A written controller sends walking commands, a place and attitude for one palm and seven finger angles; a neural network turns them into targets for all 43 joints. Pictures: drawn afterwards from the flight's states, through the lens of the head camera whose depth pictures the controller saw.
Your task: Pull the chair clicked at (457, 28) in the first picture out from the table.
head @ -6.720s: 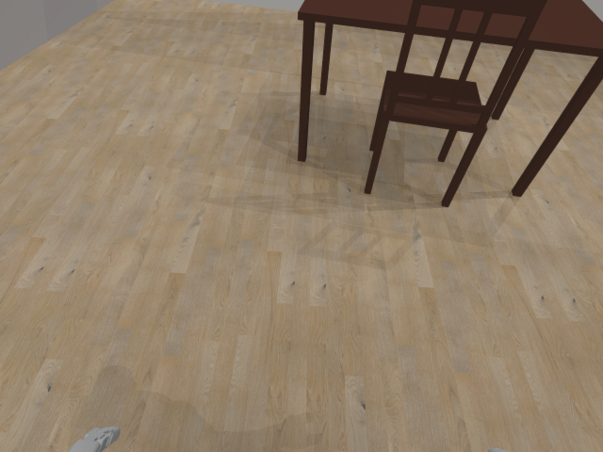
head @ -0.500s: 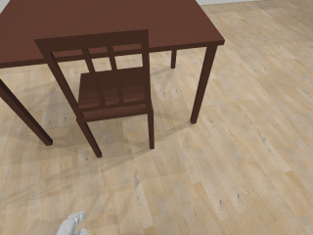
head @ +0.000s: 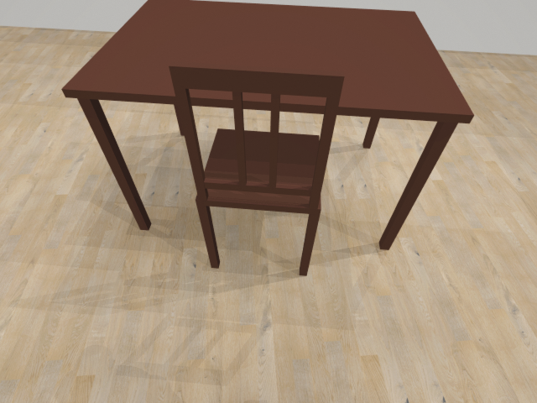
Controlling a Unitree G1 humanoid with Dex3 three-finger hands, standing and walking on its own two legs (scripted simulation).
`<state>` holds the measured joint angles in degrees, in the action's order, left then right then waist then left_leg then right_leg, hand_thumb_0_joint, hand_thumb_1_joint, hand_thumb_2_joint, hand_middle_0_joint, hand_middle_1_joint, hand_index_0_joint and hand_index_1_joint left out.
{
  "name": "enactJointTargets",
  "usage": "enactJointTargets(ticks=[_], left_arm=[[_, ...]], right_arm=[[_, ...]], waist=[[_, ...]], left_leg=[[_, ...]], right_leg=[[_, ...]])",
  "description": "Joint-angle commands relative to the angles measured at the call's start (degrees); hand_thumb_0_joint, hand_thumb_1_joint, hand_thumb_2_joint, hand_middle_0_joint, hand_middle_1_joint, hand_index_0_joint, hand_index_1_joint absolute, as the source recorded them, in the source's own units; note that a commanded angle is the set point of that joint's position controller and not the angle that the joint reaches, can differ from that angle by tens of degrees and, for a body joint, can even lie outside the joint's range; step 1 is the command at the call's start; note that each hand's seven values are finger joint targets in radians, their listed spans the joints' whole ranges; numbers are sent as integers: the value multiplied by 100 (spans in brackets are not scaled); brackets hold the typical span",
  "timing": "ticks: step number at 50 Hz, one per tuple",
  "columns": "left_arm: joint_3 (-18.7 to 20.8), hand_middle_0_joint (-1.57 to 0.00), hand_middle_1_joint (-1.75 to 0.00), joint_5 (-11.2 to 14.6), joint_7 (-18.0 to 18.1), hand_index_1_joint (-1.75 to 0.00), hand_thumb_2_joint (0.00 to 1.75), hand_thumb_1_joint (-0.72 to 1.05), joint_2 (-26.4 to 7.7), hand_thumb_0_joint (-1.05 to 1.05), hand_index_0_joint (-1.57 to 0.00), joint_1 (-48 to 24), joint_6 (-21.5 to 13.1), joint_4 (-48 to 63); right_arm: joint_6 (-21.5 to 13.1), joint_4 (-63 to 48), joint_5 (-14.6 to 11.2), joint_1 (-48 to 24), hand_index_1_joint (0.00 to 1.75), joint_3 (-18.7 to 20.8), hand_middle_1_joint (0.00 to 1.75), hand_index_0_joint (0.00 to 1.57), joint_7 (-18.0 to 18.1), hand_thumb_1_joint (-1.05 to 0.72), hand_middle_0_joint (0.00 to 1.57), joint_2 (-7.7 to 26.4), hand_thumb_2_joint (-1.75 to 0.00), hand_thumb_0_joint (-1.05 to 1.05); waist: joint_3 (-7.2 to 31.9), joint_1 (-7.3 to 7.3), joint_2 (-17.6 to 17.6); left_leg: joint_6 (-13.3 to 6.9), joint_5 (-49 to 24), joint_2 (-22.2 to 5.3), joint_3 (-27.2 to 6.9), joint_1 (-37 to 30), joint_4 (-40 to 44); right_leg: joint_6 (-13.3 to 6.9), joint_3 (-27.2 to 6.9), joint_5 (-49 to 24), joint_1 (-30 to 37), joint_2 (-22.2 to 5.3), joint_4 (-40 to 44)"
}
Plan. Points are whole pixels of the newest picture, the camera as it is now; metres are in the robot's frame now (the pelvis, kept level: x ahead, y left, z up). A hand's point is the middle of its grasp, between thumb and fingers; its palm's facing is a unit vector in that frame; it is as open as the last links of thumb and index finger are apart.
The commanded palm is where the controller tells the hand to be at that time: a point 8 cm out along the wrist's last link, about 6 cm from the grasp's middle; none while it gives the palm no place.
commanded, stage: take the last steps up to it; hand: left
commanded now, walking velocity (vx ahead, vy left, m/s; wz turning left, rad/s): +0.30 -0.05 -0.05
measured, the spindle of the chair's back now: (240, 142) +0.75 +0.16 -0.09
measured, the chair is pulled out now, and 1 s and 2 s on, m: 0.00 0.00 0.00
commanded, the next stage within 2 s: come to a stop and stand still in 0.70 s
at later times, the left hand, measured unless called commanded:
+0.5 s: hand (193, 345) +0.25 +0.17 -0.18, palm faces -0.09 -0.98 -0.19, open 7.4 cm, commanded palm none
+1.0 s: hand (225, 315) +0.31 +0.13 -0.19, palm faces +0.00 -0.99 -0.14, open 7.3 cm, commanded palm none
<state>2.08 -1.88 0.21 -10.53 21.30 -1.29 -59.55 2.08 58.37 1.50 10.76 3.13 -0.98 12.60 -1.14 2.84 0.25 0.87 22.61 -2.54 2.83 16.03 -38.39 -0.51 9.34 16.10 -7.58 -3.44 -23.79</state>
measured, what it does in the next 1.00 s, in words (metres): walks ahead: left foot, then right foot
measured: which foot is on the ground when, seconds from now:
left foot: up 0.00-0.02, down 0.04-0.52, up 0.54-0.92, down 0.94-1.00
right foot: down 0.00-0.04, up 0.06-0.50, down 0.52-1.00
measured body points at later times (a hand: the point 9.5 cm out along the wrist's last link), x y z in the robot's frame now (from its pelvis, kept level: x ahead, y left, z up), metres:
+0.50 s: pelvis +0.15 -0.01 -0.02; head +0.19 -0.01 +0.43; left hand +0.25 +0.23 -0.17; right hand +0.03 -0.21 -0.17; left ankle -0.01 +0.12 -0.74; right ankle +0.26 -0.12 -0.73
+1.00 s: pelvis +0.30 -0.03 -0.01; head +0.31 -0.01 +0.44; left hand +0.31 +0.18 -0.18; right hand +0.35 -0.27 -0.15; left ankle +0.35 +0.07 -0.74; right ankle +0.26 -0.12 -0.74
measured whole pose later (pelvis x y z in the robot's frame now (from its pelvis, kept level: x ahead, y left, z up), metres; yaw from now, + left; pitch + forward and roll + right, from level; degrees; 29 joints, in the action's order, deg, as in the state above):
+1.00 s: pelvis +0.30 -0.03 -0.01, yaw -4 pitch -1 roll -1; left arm 0.9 -0.4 1.8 -8.1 15.6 -0.8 -63.9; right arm -0.9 61.8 0.6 9.9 1.1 2.3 8.2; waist -2.1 1.4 1.3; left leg -0.6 11.4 -2.6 4.1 16.3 -29.9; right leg -2.6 7.4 17.4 -7.9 1.4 -26.5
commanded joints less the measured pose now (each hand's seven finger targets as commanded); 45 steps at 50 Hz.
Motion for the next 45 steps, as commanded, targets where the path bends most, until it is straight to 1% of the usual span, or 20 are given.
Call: enactJointTargets(ticks=[1,2,3,4,6,8,10,15,19,22,24,25,26,27,28,30,32,34,41,45], left_arm=[[111,-20,-30,127,5,-30,90,90,-647,0,-20,-66,-58,79],[42,-20,-30,144,-42,-30,90,90,-318,0,-20,-93,-59,178],[25,-20,-30,82,-33,-30,90,90,-356,0,-20,-418,-75,348],[63,-20,-30,41,-44,-30,90,90,-483,0,-20,-608,-50,429],[123,-20,-30,9,-85,-30,90,90,-476,0,-20,-575,28,169],[110,-20,-30,32,-150,-30,90,90,-375,0,-20,-265,24,-22],[118,-20,-30,48,-152,-30,90,90,-319,0,-20,-139,51,-98],[113,-20,-30,53,-159,-30,90,90,-281,0,-20,-714,78,100],[77,-20,-30,97,-175,-30,90,90,-229,0,-20,-1431,48,360],[100,-20,-30,110,-162,-30,90,90,-244,0,-20,-1336,0,361],[172,-20,-30,100,-128,-30,90,90,-434,0,-20,-389,-59,79],[249,-20,-30,67,-101,-30,90,90,-652,0,-20,409,-133,-168],[392,-20,-30,15,-34,-30,90,90,-1202,0,-20,1007,-221,-327],[444,-20,-30,127,-9,-30,90,90,-1566,0,-20,1180,-217,-349],[413,-20,-30,180,20,-30,90,90,-1420,0,-20,702,-174,-222],[279,-20,-30,165,67,-30,90,90,-956,0,-20,-237,-152,43],[132,-20,-30,133,87,-30,90,90,-550,0,-20,-820,-204,163],[82,-20,-30,103,100,-30,90,90,-468,0,-20,-815,-253,129],[61,-20,-30,90,90,-30,90,90,-409,0,-20,-464,-259,-55],[-19,-20,-30,153,168,-30,90,90,-356,0,-20,-437,-149,-190]], right_arm=[[-394,-15,-33,841,30,23,30,20,102,-90,20,440,-90,0],[-427,104,17,1344,30,151,30,20,146,-90,20,954,-90,0],[-369,114,21,1660,30,196,30,20,178,-90,20,1214,-90,0],[-331,32,7,1531,30,183,30,20,193,-90,20,1245,-90,0],[-403,4,7,1009,30,13,30,20,247,-90,20,643,-90,0],[-492,-36,-29,860,30,-57,30,20,258,-90,20,435,-90,0],[-570,7,-56,999,30,-50,30,20,284,-90,20,371,-90,0],[-635,235,-42,1436,30,-43,30,20,332,-90,20,371,-90,0],[-598,399,23,1660,30,2,30,20,332,-90,20,402,-90,0],[-566,480,30,1611,30,27,30,20,330,-90,20,527,-90,0],[-553,498,-5,1460,30,41,30,20,316,-90,20,588,-90,0],[-563,480,-51,1380,30,37,30,20,285,-90,20,561,-90,0],[-573,442,-134,1675,30,-4,30,20,221,-90,20,267,-90,0],[-576,310,-165,1860,30,-34,30,20,242,-90,20,75,-90,0],[-538,320,-180,1601,30,-5,30,20,261,-90,20,156,-90,0],[-485,221,-100,1069,30,-4,30,20,201,-90,20,-6,-90,0],[-344,314,-20,1292,30,-23,30,20,187,-90,20,-179,-90,0],[-256,384,0,1572,30,-37,30,20,168,-90,20,-287,-90,0],[-308,143,-38,751,30,-108,30,20,143,-90,20,-344,-90,0],[-343,315,-84,701,30,-223,30,20,243,-90,20,-328,-90,0]], waist=[[69,-529,-183],[191,-750,-1568],[-113,-876,-1626],[-485,-824,-1012],[-972,-580,-1067],[-930,-389,-884],[-705,-290,-644],[-664,-368,-711],[-830,-551,-782],[-726,-426,-832],[-215,42,-593],[237,409,-349],[972,563,868],[1480,364,1455],[1089,311,806],[151,20,297],[-190,-417,105],[-69,-589,215],[5,-361,444],[263,-350,249]], left_leg=[[-209,-567,-183,-111,-1970,1810],[-650,-18,-1476,-1838,-2526,2296],[-1098,88,-2150,-2641,-2290,2812],[-1219,472,-2302,-2586,-1784,2940],[-933,253,-1715,-1785,-1056,3145],[-825,-1097,-1339,-1009,-1040,3034],[-844,-2167,-1243,-644,-1236,2926],[-920,-3599,-1281,-332,-1813,2693],[-908,-3827,-1367,-213,-1908,2499],[-858,-4609,-1425,-87,-1665,2079],[-695,-5118,-1240,76,-1365,1030],[-506,-4549,-941,271,-866,-8],[-268,-2386,-273,552,365,-1808],[-188,1054,295,165,1067,-3490],[-326,958,-10,-341,1193,-3981],[-348,189,-362,-447,1440,-3989],[-261,-253,-476,-388,954,-3423],[-151,-370,-432,-223,703,-2796],[50,-509,-293,56,725,-655],[117,-1663,-115,-36,-418,1078]], right_leg=[[-300,-804,631,-1391,-637,-169],[-20,-201,984,-2408,-63,-1557],[9,-260,1656,-2989,92,-2632],[-55,-561,1530,-3110,-135,-3150],[-4,-826,738,-3014,-310,-3692],[72,-776,87,-2851,-290,-3830],[158,-744,-194,-2836,-264,-3917],[201,-588,-425,-3268,-287,-3373],[53,-392,-400,-2987,-237,-2129],[-169,-188,-213,-2021,37,-1462],[-308,-49,-608,-623,316,-966],[-388,-240,-949,536,236,-644],[-898,-1937,-1320,1858,-1050,-343],[-1471,-3680,-2180,2113,-2173,384],[-1623,-3452,-1255,1474,-2133,702],[-1349,-2802,-413,66,-1745,1018],[-1039,-1701,-799,-1002,-1355,1206],[-949,-1181,-1337,-1210,-1108,1223],[-1054,-1083,-2513,-398,-998,1038],[-644,-873,-3628,-114,-729,219]])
